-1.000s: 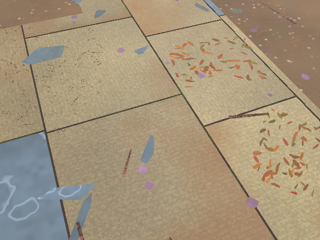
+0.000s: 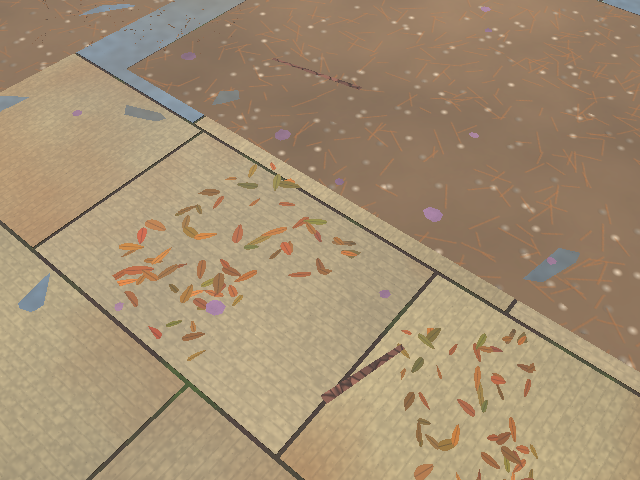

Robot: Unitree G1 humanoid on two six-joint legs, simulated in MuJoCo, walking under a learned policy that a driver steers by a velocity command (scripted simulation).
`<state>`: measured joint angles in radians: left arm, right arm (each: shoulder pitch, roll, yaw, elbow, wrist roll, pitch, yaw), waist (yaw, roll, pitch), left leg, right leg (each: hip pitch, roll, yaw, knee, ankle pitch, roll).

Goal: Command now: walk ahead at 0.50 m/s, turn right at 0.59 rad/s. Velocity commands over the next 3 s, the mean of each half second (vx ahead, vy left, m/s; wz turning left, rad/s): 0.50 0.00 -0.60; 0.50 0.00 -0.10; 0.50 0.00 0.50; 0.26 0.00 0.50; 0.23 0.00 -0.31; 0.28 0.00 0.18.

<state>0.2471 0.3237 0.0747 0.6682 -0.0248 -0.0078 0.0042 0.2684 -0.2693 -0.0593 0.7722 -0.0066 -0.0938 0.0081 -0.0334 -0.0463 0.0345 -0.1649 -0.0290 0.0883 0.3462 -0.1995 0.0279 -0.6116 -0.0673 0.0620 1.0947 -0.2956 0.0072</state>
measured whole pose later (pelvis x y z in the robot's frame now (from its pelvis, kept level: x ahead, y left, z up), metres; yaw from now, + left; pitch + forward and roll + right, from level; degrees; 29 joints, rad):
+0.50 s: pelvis +0.27 -0.09 +0.00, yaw -18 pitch +1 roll +1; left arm 0.32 0.29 0.06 0.66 -0.01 -0.04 -0.01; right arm 0.12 -0.32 -0.05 0.71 -0.01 -0.10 0.01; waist 0.04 0.03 0.06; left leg -0.62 0.10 -0.06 1.00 -0.25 -0.05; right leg -0.22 0.11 0.07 0.38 -0.17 -0.11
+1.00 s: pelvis +0.57 -0.13 +0.00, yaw -18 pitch +1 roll +0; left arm 0.19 0.29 0.04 0.68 0.02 -0.09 0.00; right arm 0.33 -0.27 -0.04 0.77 0.01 -0.07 0.02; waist -0.04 -0.02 0.04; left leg -0.21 -0.10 -0.07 0.35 -0.16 0.08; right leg -0.55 -0.04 0.07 0.96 -0.30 0.02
